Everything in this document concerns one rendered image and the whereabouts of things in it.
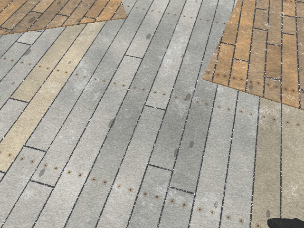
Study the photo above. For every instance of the right robot hand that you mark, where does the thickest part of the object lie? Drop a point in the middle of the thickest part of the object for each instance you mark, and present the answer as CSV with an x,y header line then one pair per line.
x,y
285,223

